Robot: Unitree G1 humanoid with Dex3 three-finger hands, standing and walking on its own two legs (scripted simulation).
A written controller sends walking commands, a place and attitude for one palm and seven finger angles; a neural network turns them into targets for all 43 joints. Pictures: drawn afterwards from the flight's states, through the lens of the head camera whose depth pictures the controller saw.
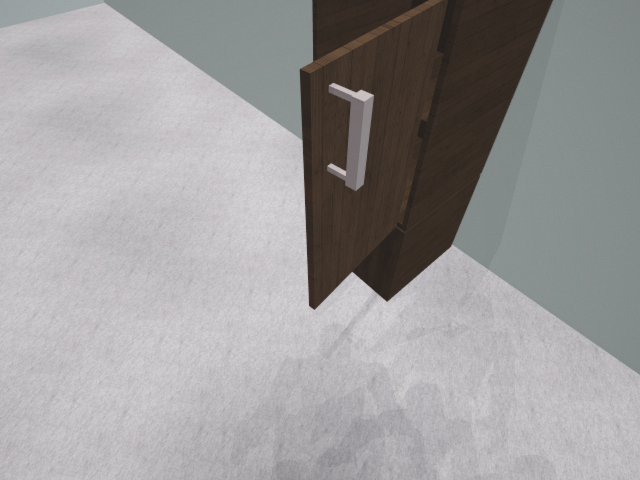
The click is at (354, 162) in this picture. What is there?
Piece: cupboard door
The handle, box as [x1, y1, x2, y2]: [327, 83, 373, 190]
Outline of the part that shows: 332,83 329,85 329,92 350,101 351,106 346,170 345,171 331,163 327,166 327,170 344,179 345,184 355,190 363,183 373,95 362,90 356,93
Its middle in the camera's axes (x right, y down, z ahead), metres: +0.04 -0.15 +0.58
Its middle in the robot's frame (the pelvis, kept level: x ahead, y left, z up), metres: +0.56 -0.01 +0.13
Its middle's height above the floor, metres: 0.91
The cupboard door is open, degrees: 98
